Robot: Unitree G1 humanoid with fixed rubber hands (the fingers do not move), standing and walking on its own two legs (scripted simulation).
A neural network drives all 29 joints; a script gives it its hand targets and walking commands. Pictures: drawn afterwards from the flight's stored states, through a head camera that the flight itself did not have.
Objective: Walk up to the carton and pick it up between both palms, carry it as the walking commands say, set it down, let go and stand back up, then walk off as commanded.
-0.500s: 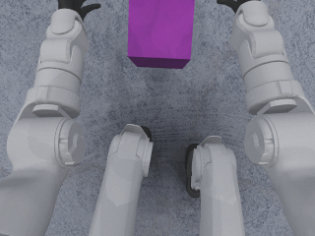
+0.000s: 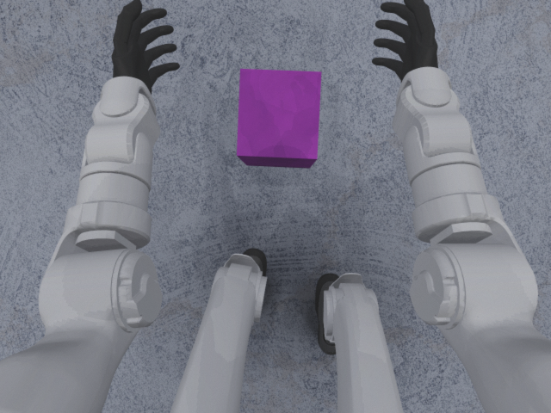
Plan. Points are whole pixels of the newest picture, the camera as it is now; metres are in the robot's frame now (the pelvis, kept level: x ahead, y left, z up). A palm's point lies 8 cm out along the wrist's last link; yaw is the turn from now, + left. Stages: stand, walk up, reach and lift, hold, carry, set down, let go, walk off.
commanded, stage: set down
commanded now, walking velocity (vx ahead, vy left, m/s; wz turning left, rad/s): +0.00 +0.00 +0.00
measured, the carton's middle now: (279, 124) +0.55 +0.08 -0.48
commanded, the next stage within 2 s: let go in 0.38 s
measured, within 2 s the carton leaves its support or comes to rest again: neither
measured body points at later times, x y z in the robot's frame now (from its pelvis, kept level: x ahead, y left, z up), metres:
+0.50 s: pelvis +0.02 +0.00 +0.10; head +0.34 +0.03 +0.43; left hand +0.50 +0.24 -0.02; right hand +0.56 -0.09 -0.02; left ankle +0.10 +0.11 -0.54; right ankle +0.06 -0.12 -0.54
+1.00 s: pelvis +0.07 +0.01 +0.18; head +0.23 +0.01 +0.59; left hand +0.33 +0.25 +0.08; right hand +0.39 -0.17 +0.07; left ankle +0.10 +0.11 -0.54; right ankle +0.06 -0.12 -0.54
